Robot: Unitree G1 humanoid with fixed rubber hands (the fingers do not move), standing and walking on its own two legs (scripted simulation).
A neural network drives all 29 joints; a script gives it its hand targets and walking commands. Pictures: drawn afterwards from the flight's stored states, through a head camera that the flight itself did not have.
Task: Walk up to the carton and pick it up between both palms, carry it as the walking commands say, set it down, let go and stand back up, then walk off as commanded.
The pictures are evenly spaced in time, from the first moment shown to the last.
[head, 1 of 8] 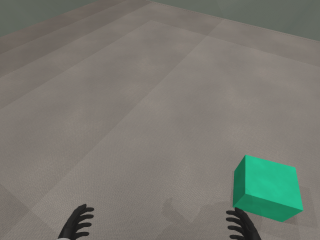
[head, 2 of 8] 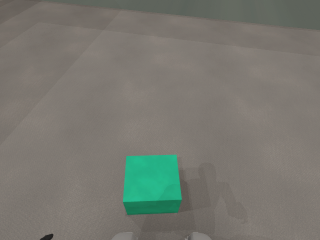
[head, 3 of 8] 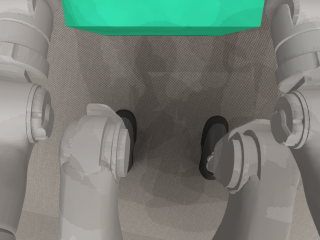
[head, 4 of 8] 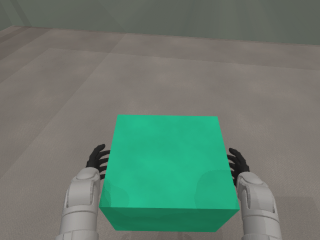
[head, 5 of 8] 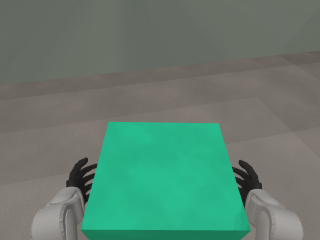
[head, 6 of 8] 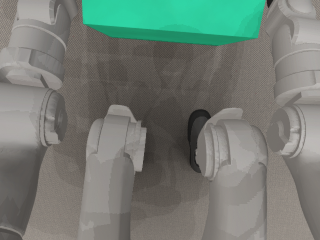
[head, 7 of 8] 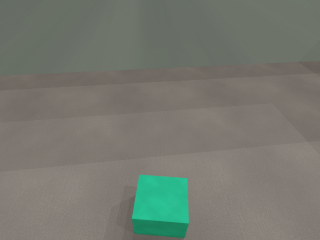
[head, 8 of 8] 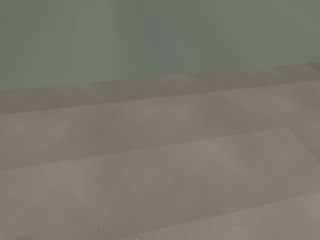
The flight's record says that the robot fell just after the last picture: no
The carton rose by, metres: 0.70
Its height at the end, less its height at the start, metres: +0.00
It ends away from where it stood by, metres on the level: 0.60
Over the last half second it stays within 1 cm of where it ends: yes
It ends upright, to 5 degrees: yes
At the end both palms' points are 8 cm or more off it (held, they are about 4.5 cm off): yes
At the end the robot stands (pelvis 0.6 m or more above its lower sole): yes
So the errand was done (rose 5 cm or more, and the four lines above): yes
